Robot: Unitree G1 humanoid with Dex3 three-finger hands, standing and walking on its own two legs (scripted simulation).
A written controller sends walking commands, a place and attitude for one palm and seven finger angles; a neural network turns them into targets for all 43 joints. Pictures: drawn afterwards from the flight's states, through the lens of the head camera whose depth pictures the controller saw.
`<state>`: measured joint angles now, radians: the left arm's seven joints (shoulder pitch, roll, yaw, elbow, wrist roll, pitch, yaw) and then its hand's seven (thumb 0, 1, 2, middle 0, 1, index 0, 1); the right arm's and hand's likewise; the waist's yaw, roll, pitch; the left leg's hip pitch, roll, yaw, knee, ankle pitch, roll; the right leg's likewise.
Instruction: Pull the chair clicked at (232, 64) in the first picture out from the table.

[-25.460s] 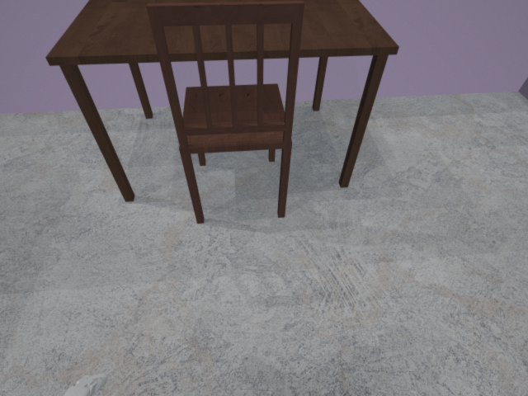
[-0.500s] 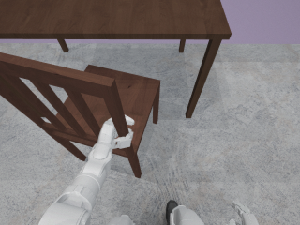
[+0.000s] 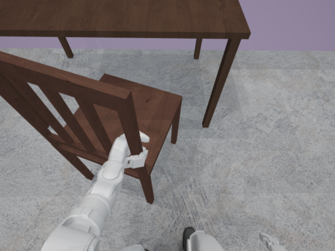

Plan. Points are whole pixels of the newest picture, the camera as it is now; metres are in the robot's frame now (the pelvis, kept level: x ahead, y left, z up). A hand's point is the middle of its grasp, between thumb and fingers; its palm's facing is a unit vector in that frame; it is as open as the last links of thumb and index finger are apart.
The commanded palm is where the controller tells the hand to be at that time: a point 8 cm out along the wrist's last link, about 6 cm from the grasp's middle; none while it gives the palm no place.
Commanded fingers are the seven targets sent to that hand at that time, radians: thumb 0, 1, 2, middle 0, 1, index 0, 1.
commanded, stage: step backward, pulling the chair out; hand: left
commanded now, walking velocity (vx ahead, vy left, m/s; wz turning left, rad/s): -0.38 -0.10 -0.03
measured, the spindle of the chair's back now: (74, 125) +0.44 +0.27 -0.04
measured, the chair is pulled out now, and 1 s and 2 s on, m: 0.28 0.45 0.65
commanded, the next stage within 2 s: stop walking, hand still on the chair in 1.52 s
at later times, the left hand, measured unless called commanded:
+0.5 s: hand (139, 184) +0.28 +0.07 -0.06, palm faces -0.19 -0.97 -0.13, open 6.0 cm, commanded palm +0.26 +0.12 -0.06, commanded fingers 0.00 0.90 0.90 -0.50 -1.45 -0.50 -1.45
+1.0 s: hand (136, 231) +0.17 +0.07 -0.06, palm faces -0.18 -0.98 -0.13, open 6.1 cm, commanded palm +0.16 +0.13 -0.06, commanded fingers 0.00 0.90 0.90 -0.50 -1.45 -0.50 -1.45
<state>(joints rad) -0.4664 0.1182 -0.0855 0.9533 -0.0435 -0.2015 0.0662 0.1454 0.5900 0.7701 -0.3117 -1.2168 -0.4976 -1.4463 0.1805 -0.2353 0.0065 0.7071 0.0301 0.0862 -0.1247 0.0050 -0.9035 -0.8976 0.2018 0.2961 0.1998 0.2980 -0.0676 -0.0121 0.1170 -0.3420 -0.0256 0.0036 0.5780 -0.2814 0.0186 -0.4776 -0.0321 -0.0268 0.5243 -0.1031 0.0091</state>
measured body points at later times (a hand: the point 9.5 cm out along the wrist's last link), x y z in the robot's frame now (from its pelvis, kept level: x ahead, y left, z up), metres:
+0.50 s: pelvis -0.07 +0.01 +0.01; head +0.02 +0.00 +0.45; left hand +0.28 +0.13 -0.05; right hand +0.02 -0.28 -0.11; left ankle -0.06 +0.13 -0.73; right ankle -0.03 -0.12 -0.73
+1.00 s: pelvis -0.17 +0.01 +0.00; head -0.10 +0.00 +0.45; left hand +0.18 +0.13 -0.04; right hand -0.09 -0.27 -0.13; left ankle -0.20 +0.13 -0.73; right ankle -0.10 -0.11 -0.73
